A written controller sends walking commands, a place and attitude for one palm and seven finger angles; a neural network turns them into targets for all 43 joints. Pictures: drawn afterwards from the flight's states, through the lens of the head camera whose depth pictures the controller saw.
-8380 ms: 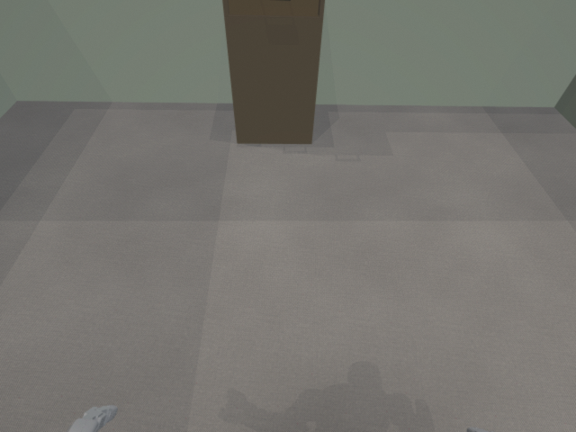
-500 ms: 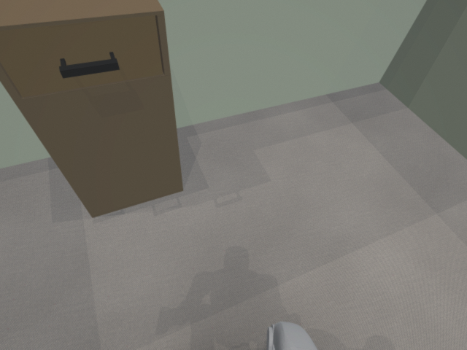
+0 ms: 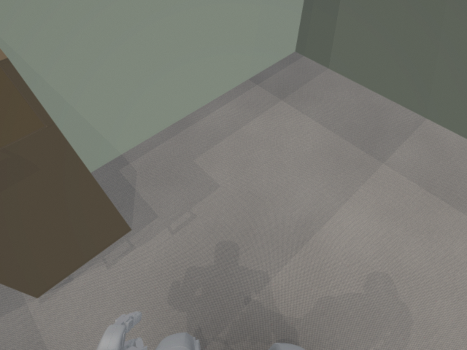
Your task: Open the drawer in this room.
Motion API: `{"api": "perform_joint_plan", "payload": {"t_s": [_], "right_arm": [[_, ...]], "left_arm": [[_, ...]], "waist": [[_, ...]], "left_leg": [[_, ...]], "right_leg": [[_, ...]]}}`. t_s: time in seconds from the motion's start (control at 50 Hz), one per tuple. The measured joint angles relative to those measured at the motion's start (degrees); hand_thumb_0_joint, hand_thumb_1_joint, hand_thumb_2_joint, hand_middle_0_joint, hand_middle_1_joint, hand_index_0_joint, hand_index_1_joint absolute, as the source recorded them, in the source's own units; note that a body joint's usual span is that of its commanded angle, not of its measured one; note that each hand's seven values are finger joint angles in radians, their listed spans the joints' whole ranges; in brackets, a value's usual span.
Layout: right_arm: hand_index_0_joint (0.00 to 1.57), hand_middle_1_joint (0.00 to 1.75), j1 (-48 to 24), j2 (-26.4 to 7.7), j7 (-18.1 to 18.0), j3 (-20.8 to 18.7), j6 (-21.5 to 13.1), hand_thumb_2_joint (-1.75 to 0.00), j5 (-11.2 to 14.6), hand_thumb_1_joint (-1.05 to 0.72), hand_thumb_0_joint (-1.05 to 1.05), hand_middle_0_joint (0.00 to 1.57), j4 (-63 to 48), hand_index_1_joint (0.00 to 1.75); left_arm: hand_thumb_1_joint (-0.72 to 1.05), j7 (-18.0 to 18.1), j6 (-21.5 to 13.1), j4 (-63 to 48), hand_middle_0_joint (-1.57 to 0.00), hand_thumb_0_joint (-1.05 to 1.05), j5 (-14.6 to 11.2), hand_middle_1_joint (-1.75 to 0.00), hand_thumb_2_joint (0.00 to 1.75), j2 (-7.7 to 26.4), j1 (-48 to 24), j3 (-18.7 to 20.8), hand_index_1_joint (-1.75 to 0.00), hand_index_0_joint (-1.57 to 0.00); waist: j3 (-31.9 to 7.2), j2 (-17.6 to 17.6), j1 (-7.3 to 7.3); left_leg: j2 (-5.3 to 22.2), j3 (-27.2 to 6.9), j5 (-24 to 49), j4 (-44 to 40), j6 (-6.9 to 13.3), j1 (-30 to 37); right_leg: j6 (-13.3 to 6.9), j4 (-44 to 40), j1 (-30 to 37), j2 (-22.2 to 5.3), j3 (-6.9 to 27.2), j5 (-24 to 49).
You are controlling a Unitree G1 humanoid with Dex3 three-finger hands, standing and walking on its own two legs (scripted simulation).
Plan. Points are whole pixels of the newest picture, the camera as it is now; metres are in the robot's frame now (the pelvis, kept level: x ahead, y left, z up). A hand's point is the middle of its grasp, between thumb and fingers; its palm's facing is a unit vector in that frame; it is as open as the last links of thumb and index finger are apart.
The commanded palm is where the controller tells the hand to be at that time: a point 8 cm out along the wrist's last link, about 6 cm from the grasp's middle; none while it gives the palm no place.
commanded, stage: turn to face it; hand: left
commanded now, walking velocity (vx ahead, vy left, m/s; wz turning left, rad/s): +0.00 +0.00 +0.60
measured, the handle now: out of the picture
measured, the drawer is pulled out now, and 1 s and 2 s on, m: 0.00 0.00 0.00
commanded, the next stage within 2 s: take the last steps up to it in 1.28 s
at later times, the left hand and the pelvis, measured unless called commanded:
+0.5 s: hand out of the picture +0.04 +0.24 -0.16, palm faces +0.24 -0.95 -0.22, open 7.4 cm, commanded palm none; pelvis +0.02 +0.03 +0.01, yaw +11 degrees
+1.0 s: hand out of the picture +0.01 +0.16 -0.12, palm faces +0.47 -0.83 -0.29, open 7.4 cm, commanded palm none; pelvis +0.01 -0.06 +0.02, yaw +30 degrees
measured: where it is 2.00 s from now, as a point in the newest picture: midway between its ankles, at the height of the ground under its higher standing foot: outside the picture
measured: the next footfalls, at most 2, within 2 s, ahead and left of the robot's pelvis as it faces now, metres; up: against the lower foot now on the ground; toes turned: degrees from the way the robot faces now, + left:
left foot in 0.30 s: +0.07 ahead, +0.14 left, +0.00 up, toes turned +13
right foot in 0.78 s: +0.08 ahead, -0.13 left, +0.00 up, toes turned +20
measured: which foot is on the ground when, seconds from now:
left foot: up 0.00-0.28, down 0.30-0.78, up 0.80-1.00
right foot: down 0.00-0.32, up 0.34-0.76, down 0.78-1.00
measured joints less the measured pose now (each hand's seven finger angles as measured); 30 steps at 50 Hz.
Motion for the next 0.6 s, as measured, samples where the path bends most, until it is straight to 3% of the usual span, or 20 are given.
{"api": "perform_joint_plan", "payload": {"t_s": [0.06, 0.14, 0.26, 0.3, 0.32, 0.38, 0.46, 0.52, 0.6], "right_arm": [[0.20, 0.30, -3.7, -1.0, -0.2, -0.3, 0.0, -0.90, -0.4, -0.91, 0.01, 0.20, -1.7, 0.30], [0.20, 0.30, -5.8, -2.0, -0.2, -0.3, -0.7, -0.90, -0.3, -0.91, 0.01, 0.20, -2.7, 0.29], [0.20, 0.30, -5.1, -1.7, 0.4, 0.1, -0.4, -0.90, -0.1, -0.91, 0.00, 0.20, -1.0, 0.29], [0.20, 0.30, -4.7, -1.5, 0.7, 0.2, -0.3, -0.90, -0.2, -0.91, 0.00, 0.20, -0.8, 0.29], [0.20, 0.30, -4.7, -1.2, 0.8, 0.3, -0.4, -0.90, -0.3, -0.91, 0.00, 0.20, -0.6, 0.29], [0.20, 0.30, -4.9, -0.3, 1.1, 0.6, -0.9, -0.90, -0.8, -0.91, 0.00, 0.20, -1.3, 0.29], [0.21, 0.30, -4.9, -0.1, 0.5, 0.7, -1.3, -0.90, -1.0, -0.91, 0.00, 0.20, -2.4, 0.30], [0.21, 0.30, -4.8, -0.5, 0.5, 0.5, -1.3, -0.90, -0.9, -0.91, 0.00, 0.20, -2.7, 0.30], [0.21, 0.30, -4.5, -1.1, 0.8, -0.1, -1.1, -0.90, -0.9, -0.91, 0.01, 0.20, -3.1, 0.30]], "left_arm": [[0.90, 0.8, 0.4, 1.9, -0.20, 0.00, 0.2, -0.30, 0.90, -0.1, 2.5, -0.2, -0.30, -0.21], [0.91, 1.0, 0.4, 4.4, -0.20, 0.01, 0.7, -0.30, 0.90, -0.1, 4.7, -0.5, -0.30, -0.21], [0.90, 0.8, 0.1, 5.0, -0.20, 0.01, 1.0, -0.30, 0.90, 0.2, 5.5, -0.3, -0.30, -0.21], [0.90, 0.9, 0.3, 4.7, -0.20, 0.01, 0.8, -0.30, 0.90, 0.6, 5.7, -0.1, -0.30, -0.21], [0.90, 0.9, 0.5, 4.7, -0.20, 0.01, 0.6, -0.30, 0.90, 1.0, 5.7, 0.1, -0.30, -0.21], [0.90, 1.3, 1.8, 4.6, -0.20, 0.01, 0.3, -0.30, 0.90, 2.0, 6.1, 0.8, -0.30, -0.21], [0.90, 0.9, 2.9, 5.0, -0.20, 0.01, 0.5, -0.30, 0.90, 2.7, 5.9, 1.5, -0.30, -0.20], [0.90, 0.7, 2.9, 4.3, -0.20, 0.01, 0.4, -0.30, 0.90, 3.1, 5.6, 1.8, -0.30, -0.20], [0.90, 0.8, 3.0, 3.4, -0.20, 0.01, 0.3, -0.30, 0.90, 3.8, 4.6, 2.2, -0.30, -0.20]], "waist": [[-1.4, 0.3, 0.06], [-3.8, 0.9, -0.05], [-5.5, -0.1, 1.67], [-5.5, -0.7, 2.04], [-5.3, -1.6, 2.14], [-4.6, -3.4, 2.89], [-3.6, -2.4, 2.40], [-3.2, -1.6, 2.32], [-3.1, -0.9, 1.73]], "left_leg": [[-0.3, -4.8, 4.8, -0.5, -0.2, -5.0], [-0.7, -7.4, 9.1, -10.0, 0.2, -5.7], [-2.6, -5.3, 8.8, -25.6, 0.6, 1.3], [-3.3, -4.0, 12.4, -31.8, 0.9, 4.5], [-4.2, -3.8, 12.6, -33.5, 2.8, 5.2], [-5.8, -3.9, 12.0, -33.6, 5.8, 4.6], [-6.4, -5.8, 15.6, -38.7, 6.2, 5.0], [-7.0, -7.2, 18.2, -42.0, 6.2, 5.1], [-7.7, -9.6, 20.1, -43.8, 5.7, 4.3]], "right_leg": [[0.2, -4.3, 2.4, 0.5, 1.1, 2.0], [0.6, -7.6, 4.6, 0.1, 0.7, 2.7], [1.8, -6.2, 6.4, -1.4, -3.2, 0.1], [2.6, -3.7, 6.0, -2.2, -5.0, -1.7], [3.1, -1.8, 5.3, -3.2, -5.5, -2.9], [5.6, 10.7, 0.1, -4.0, -2.5, -10.8], [7.0, 24.3, -6.5, -3.7, 1.9, -9.1], [8.0, 25.8, -8.4, -4.2, 4.1, -6.4], [8.8, 21.8, -7.9, -4.5, 5.8, -6.4]]}}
